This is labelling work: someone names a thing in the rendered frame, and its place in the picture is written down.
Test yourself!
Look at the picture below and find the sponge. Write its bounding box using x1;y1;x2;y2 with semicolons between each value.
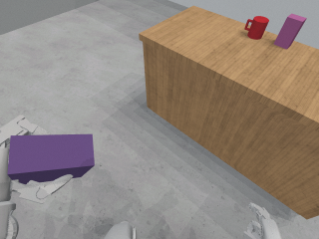
7;133;95;184

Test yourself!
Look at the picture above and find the left robot forearm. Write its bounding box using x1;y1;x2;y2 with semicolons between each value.
0;201;19;239

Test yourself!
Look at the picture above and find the left robot hand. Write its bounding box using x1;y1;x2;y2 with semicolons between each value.
0;115;73;204

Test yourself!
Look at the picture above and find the right robot hand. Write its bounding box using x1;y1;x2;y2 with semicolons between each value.
243;202;283;239

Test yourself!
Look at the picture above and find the left robot thigh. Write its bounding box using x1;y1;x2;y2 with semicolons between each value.
104;223;137;239

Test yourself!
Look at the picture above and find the table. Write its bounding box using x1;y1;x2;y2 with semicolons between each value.
139;5;319;219

